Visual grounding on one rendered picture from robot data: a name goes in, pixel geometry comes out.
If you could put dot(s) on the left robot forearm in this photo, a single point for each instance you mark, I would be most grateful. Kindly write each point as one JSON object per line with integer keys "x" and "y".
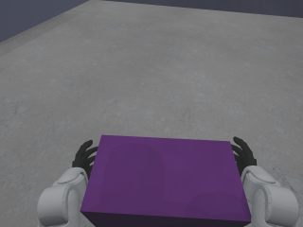
{"x": 59, "y": 205}

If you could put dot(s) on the carton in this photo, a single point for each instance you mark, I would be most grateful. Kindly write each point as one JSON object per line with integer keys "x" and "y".
{"x": 140, "y": 181}

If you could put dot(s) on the right robot forearm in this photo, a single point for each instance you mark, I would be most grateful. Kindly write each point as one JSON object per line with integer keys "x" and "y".
{"x": 272, "y": 204}

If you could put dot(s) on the robot right hand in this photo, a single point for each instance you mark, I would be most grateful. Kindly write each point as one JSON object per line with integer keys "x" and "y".
{"x": 245, "y": 155}

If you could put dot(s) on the robot left hand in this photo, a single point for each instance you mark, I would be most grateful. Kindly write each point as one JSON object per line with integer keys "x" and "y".
{"x": 82, "y": 160}

